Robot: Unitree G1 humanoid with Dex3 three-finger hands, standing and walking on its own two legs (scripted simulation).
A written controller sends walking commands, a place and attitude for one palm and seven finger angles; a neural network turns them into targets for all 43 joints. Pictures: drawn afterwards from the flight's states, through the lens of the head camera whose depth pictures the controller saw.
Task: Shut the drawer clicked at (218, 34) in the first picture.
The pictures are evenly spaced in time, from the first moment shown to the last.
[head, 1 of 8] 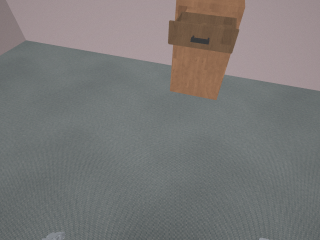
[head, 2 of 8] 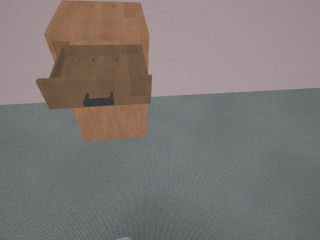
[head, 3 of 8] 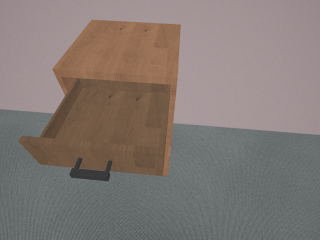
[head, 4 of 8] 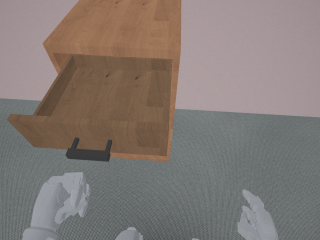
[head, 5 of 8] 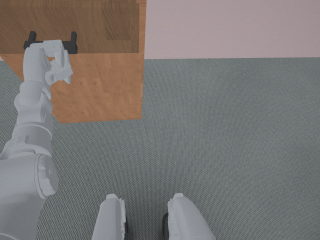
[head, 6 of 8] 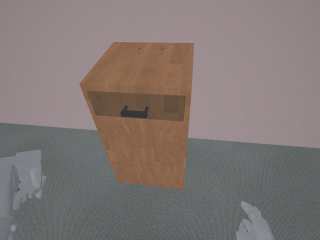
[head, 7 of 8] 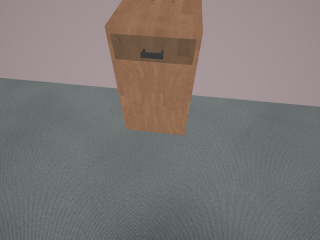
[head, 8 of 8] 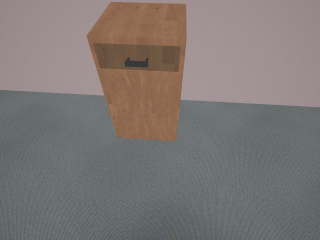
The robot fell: no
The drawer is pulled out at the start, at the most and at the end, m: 0.30 0.30 0.00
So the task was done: yes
